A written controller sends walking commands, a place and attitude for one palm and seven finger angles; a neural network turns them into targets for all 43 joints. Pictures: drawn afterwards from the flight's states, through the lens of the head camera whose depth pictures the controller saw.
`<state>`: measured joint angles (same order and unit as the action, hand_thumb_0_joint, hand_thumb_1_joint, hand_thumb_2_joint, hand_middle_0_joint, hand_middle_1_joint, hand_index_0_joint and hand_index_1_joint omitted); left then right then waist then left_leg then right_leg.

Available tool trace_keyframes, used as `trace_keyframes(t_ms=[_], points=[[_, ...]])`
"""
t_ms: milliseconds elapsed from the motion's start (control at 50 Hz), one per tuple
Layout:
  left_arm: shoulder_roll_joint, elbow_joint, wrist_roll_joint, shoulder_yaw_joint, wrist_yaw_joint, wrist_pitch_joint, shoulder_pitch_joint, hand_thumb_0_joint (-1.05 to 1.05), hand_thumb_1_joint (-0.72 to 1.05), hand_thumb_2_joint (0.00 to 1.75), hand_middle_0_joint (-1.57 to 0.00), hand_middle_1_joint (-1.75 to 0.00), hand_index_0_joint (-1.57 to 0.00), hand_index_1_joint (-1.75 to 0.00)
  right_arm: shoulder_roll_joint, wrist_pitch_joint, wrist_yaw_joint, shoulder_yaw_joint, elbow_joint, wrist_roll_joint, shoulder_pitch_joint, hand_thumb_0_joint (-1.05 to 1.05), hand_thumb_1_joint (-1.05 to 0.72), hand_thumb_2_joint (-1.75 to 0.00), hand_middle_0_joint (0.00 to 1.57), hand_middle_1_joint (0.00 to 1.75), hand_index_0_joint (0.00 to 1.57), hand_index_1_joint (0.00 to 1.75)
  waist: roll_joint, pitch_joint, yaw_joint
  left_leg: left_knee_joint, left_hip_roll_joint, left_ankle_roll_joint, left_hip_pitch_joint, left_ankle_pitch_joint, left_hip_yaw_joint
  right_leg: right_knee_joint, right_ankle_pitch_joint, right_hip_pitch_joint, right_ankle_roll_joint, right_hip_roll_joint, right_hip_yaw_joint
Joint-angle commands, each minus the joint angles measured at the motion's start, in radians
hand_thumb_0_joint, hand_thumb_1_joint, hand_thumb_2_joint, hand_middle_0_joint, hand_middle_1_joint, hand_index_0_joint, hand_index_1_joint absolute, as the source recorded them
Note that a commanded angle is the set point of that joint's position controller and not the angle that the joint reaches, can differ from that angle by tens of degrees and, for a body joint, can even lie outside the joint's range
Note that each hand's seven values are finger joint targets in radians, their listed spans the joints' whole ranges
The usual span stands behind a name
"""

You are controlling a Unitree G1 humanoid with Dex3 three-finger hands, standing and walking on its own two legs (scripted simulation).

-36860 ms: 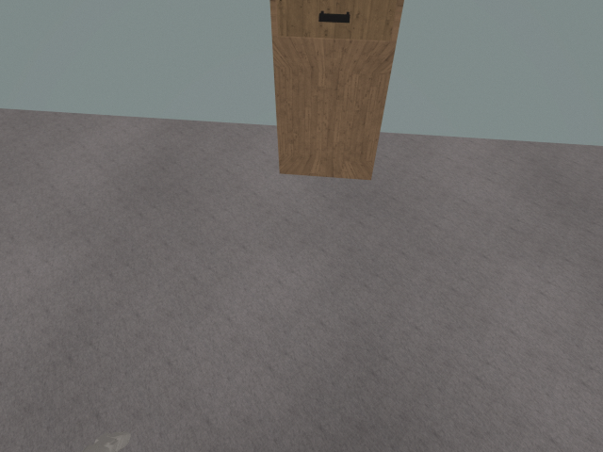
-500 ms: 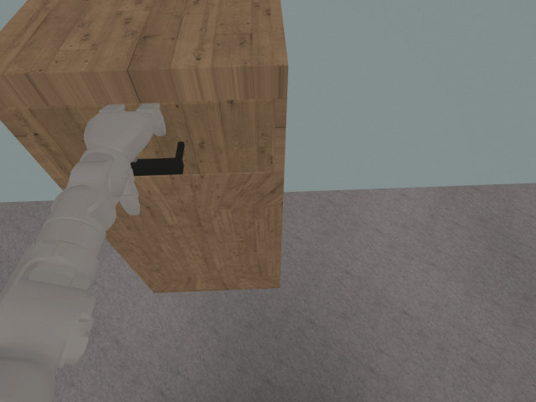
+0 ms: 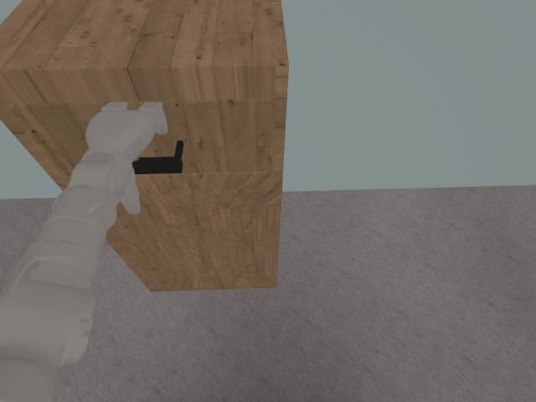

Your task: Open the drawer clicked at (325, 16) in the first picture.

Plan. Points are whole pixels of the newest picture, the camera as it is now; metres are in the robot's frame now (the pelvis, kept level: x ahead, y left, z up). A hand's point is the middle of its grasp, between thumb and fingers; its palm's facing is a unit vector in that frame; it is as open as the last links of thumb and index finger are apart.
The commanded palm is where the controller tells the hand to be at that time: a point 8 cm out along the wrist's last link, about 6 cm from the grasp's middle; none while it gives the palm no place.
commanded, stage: re-aim the fingers above the handle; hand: left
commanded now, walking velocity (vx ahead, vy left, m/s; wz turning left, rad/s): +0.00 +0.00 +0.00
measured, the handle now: (151, 156) +0.52 +0.21 +0.03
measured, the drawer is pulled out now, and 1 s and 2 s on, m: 0.00 0.00 0.00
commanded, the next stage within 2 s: lower the fingers behind the handle in 1.10 s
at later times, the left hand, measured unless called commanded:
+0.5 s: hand (141, 153) +0.47 +0.20 +0.09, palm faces -0.01 -0.02 -1.00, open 13.8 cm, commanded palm +0.45 +0.21 +0.15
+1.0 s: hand (137, 151) +0.48 +0.21 +0.09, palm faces +0.00 +0.00 -1.00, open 13.8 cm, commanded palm +0.45 +0.21 +0.14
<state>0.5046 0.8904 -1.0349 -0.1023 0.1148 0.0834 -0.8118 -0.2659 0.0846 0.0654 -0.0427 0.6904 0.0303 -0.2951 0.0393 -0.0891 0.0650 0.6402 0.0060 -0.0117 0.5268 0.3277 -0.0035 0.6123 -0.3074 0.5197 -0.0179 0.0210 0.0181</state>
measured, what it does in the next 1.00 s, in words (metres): stands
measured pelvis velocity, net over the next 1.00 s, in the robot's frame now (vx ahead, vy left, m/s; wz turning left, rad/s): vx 0.01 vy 0.00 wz -0.02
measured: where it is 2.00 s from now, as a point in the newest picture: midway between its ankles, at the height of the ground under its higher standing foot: outside the picture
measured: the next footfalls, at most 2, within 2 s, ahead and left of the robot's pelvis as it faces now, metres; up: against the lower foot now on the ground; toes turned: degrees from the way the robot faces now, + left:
none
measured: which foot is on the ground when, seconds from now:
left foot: down 0.00-1.00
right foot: down 0.00-1.00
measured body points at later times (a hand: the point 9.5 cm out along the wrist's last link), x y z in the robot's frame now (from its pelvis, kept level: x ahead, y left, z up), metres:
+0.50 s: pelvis +0.01 +0.00 +0.00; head +0.06 -0.02 +0.45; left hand +0.47 +0.20 +0.14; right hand +0.06 -0.26 -0.14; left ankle -0.02 +0.11 -0.72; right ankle -0.01 -0.11 -0.72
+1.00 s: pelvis +0.01 +0.00 +0.00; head +0.06 -0.02 +0.45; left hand +0.47 +0.21 +0.15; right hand +0.07 -0.27 -0.13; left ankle -0.02 +0.11 -0.72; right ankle -0.01 -0.11 -0.72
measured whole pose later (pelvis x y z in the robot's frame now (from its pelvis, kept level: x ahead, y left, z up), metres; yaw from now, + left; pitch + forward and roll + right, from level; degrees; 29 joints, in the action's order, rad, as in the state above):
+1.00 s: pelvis +0.01 +0.00 +0.00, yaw -1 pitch +13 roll +0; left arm 0.47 0.90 -1.04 -0.08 0.17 0.00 -0.80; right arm -0.26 0.10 0.04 -0.04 0.69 0.03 -0.29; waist 0.06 -0.11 0.06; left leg 0.63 0.01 -0.01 0.51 0.33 -0.02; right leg 0.62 -0.32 0.52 -0.02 0.03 0.00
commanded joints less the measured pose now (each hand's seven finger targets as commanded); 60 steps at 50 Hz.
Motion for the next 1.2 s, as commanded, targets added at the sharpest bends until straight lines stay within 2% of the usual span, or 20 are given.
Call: trace_keyframes(t_ms=[0, 20, 60, 80, 120, 200, 280, 400, 440, 480, 560, 640, 740, 820, 900, 920, 980, 1100, 1120, 1180], points=[[0.316, -0.164, -0.012, 0.166, 0.094, -0.007, -0.493, 0.0, -0.5, 0.3, -0.3, -1.2, -0.3, -1.2, -0.137, -0.023, -0.002, -0.049, -0.07, -0.012, -0.081, 0.0, -0.9, -0.9, 0.2, 0.3, 0.2, 0.3, 0.057, -0.389, -0.001, -0.023, -0.034, -0.025, -0.184, -0.374, -0.018, -0.026, 0.325, -0.138, -0.022, 0.023, -0.007], [0.286, -0.165, -0.01, 0.152, 0.101, -0.018, -0.468, 0.0, -0.5, 0.3, -0.3, -1.2, -0.3, -1.2, -0.135, -0.02, -0.009, -0.049, -0.079, -0.015, -0.081, 0.0, -0.9, -0.9, 0.2, 0.3, 0.2, 0.3, 0.043, -0.434, -0.012, -0.018, -0.037, -0.025, -0.189, -0.409, -0.02, -0.019, 0.351, -0.168, -0.022, 0.026, -0.005], [0.181, -0.158, -0.002, 0.086, 0.11, -0.048, -0.447, 0.0, -0.5, 0.3, -0.3, -1.2, -0.3, -1.2, -0.129, -0.022, -0.026, -0.054, -0.083, -0.014, -0.083, 0.0, -0.9, -0.9, 0.2, 0.3, 0.2, 0.3, 0.043, -0.436, -0.001, -0.008, -0.026, -0.021, -0.213, -0.457, -0.022, -0.012, 0.375, -0.14, -0.019, 0.03, 0.006], [0.177, -0.146, -0.007, 0.087, 0.11, -0.064, -0.423, 0.0, -0.5, 0.3, -0.3, -1.2, -0.3, -1.2, -0.134, -0.02, -0.029, -0.058, -0.083, -0.013, -0.081, 0.0, -0.9, -0.9, 0.2, 0.3, 0.2, 0.3, 0.01, -0.437, -0.001, -0.006, -0.022, -0.022, -0.213, -0.455, -0.026, -0.013, 0.375, -0.139, -0.016, 0.031, 0.006], [0.206, -0.137, -0.009, 0.108, 0.109, -0.091, -0.424, 0.0, -0.5, 0.3, -0.3, -1.2, -0.3, -1.2, -0.144, -0.011, -0.03, -0.057, -0.085, -0.014, -0.084, 0.0, -0.9, -0.9, 0.2, 0.3, 0.2, 0.3, -0.041, -0.436, 0.004, -0.009, -0.023, -0.027, -0.198, -0.466, -0.025, -0.019, 0.397, -0.165, -0.014, 0.031, 0.006], [0.197, -0.151, -0.022, 0.083, 0.101, -0.121, -0.478, 0.0, -0.5, 0.3, -0.3, -1.2, -0.3, -1.2, -0.14, -0.004, -0.026, -0.055, -0.087, -0.006, -0.069, 0.0, -0.9, -0.9, 0.2, 0.3, 0.2, 0.3, -0.03, -0.397, 0.014, -0.027, -0.025, -0.032, -0.188, -0.4, -0.027, -0.031, 0.365, -0.158, -0.012, 0.027, 0.002], [0.208, -0.278, -0.003, 0.096, 0.082, -0.077, -0.482, 0.0, -0.5, 0.3, -0.3, -1.2, -0.3, -1.2, -0.13, -0.007, -0.017, -0.06, -0.102, -0.012, -0.067, 0.0, -0.9, -0.9, 0.2, 0.3, 0.2, 0.3, 0.02, -0.491, 0.002, -0.015, -0.026, -0.036, -0.264, -0.491, -0.021, -0.026, 0.425, -0.207, -0.012, 0.026, -0.008], [0.195, -0.197, 0.002, 0.092, 0.083, -0.08, -0.426, 0.0, -0.5, 0.3, -0.3, -1.2, -0.3, -1.2, -0.13, -0.005, -0.017, -0.048, -0.087, -0.004, -0.055, 0.0, -0.9, -0.9, 0.2, 0.3, 0.2, 0.3, -0.026, -0.341, 0.005, -0.047, -0.025, -0.032, -0.197, -0.393, -0.019, -0.046, 0.347, -0.162, -0.015, 0.028, 0.006], [0.251, -0.199, -0.007, 0.137, 0.091, -0.082, -0.418, 0.0, -0.5, 0.3, -0.3, -1.2, -0.3, -1.2, -0.133, -0.005, -0.018, -0.049, -0.086, -0.007, -0.056, 0.0, -0.9, -0.9, 0.2, 0.3, 0.2, 0.3, 0.001, -0.382, -0.015, -0.046, -0.028, -0.03, -0.197, -0.404, -0.027, -0.04, 0.366, -0.198, -0.018, 0.025, -0.002], [0.212, -0.19, -0.007, 0.109, 0.088, -0.089, -0.385, 0.0, -0.5, 0.3, -0.3, -1.2, -0.3, -1.2, -0.128, -0.004, -0.019, -0.048, -0.096, -0.007, -0.05, 0.0, -0.9, -0.9, 0.2, 0.3, 0.2, 0.3, -0.013, -0.385, -0.018, -0.048, -0.03, -0.03, -0.194, -0.402, -0.033, -0.042, 0.375, -0.209, -0.016, 0.023, -0.002], [0.207, -0.193, 0.001, 0.102, 0.072, -0.088, -0.379, 0.0, -0.5, 0.3, -0.3, -1.2, -0.3, -1.2, -0.134, -0.004, -0.017, -0.053, -0.097, -0.003, -0.051, 0.0, -0.9, -0.9, 0.2, 0.3, 0.2, 0.3, -0.042, -0.379, -0.006, -0.048, -0.029, -0.034, -0.196, -0.394, -0.034, -0.048, 0.387, -0.215, -0.012, 0.022, -0.006], [0.172, -0.244, 0.006, 0.056, 0.06, -0.061, -0.462, 0.0, -0.5, 0.3, -0.3, -1.2, -0.3, -1.2, -0.132, -0.011, -0.012, -0.056, -0.096, -0.003, -0.05, 0.0, -0.9, -0.9, 0.2, 0.3, 0.2, 0.3, -0.017, -0.376, 0.018, -0.047, -0.031, -0.037, -0.218, -0.368, -0.031, -0.059, 0.36, -0.189, -0.01, 0.02, -0.011], [0.21, -0.236, 0.003, 0.081, 0.072, -0.036, -0.496, 0.0, -0.5, 0.3, -0.3, -1.2, -0.3, -1.2, -0.13, -0.015, -0.006, -0.054, -0.084, -0.004, -0.055, 0.0, -0.9, -0.9, 0.2, 0.3, 0.2, 0.3, 0.013, -0.371, 0.022, -0.039, -0.035, -0.034, -0.214, -0.355, -0.025, -0.052, 0.34, -0.168, -0.012, 0.02, -0.014], [0.233, -0.24, -0.004, 0.117, 0.1, -0.041, -0.471, 0.0, -0.5, 0.3, -0.3, -1.2, -0.3, -1.2, -0.131, -0.018, -0.013, -0.057, -0.083, -0.012, -0.056, 0.0, -0.9, -0.9, 0.2, 0.3, 0.2, 0.3, 0.042, -0.43, -0.003, -0.026, -0.036, -0.029, -0.228, -0.429, -0.026, -0.033, 0.385, -0.193, -0.02, 0.024, -0.011], [0.219, -0.157, -0.004, 0.112, 0.104, -0.089, -0.41, 0.0, -0.5, 0.3, -0.3, -1.2, -0.3, -1.2, -0.132, -0.013, -0.021, -0.05, -0.084, -0.008, -0.051, 0.0, -0.9, -0.9, 0.2, 0.3, 0.2, 0.3, -0.009, -0.39, -0.006, -0.035, -0.034, -0.027, -0.18, -0.395, -0.037, -0.035, 0.39, -0.203, -0.013, 0.022, -0.005], [0.251, -0.145, -0.007, 0.139, 0.101, -0.095, -0.409, 0.0, -0.5, 0.3, -0.3, -1.2, -0.3, -1.2, -0.138, -0.01, -0.02, -0.05, -0.081, -0.009, -0.054, 0.0, -0.9, -0.9, 0.2, 0.3, 0.2, 0.3, -0.035, -0.397, -0.009, -0.037, -0.032, -0.029, -0.17, -0.407, -0.038, -0.037, 0.407, -0.226, -0.014, 0.02, -0.008], [0.205, -0.135, -0.007, 0.083, 0.077, -0.115, -0.405, 0.0, -0.5, 0.3, -0.3, -1.2, -0.3, -1.2, -0.139, -0.006, -0.018, -0.046, -0.093, -0.002, -0.049, 0.0, -0.9, -0.9, 0.2, 0.3, 0.2, 0.3, -0.053, -0.368, 0.003, -0.046, -0.033, -0.032, -0.16, -0.365, -0.044, -0.048, 0.393, -0.214, -0.006, 0.018, -0.008], [0.208, -0.258, 0.013, 0.084, 0.034, -0.044, -0.431, 0.0, -0.5, 0.3, -0.3, -1.2, -0.3, -1.2, -0.134, -0.007, -0.005, -0.056, -0.106, -0.005, -0.059, 0.0, -0.9, -0.9, 0.2, 0.3, 0.2, 0.3, -0.019, -0.428, 0.006, -0.035, -0.036, -0.041, -0.219, -0.418, -0.033, -0.044, 0.436, -0.235, -0.007, 0.019, -0.019], [0.18, -0.271, 0.018, 0.059, 0.032, -0.032, -0.447, 0.0, -0.5, 0.3, -0.3, -1.2, -0.3, -1.2, -0.131, -0.008, -0.005, -0.057, -0.105, -0.006, -0.057, 0.0, -0.9, -0.9, 0.2, 0.3, 0.2, 0.3, -0.015, -0.416, 0.018, -0.03, -0.036, -0.041, -0.229, -0.425, -0.031, -0.05, 0.432, -0.221, -0.008, 0.018, -0.019], [0.201, -0.27, 0.01, 0.087, 0.058, -0.012, -0.464, 0.0, -0.5, 0.3, -0.3, -1.2, -0.3, -1.2, -0.125, -0.012, -0.008, -0.057, -0.086, -0.008, -0.066, 0.0, -0.9, -0.9, 0.2, 0.3, 0.2, 0.3, 0.021, -0.395, 0.013, -0.026, -0.032, -0.034, -0.236, -0.425, -0.022, -0.041, 0.388, -0.17, -0.012, 0.024, -0.01]])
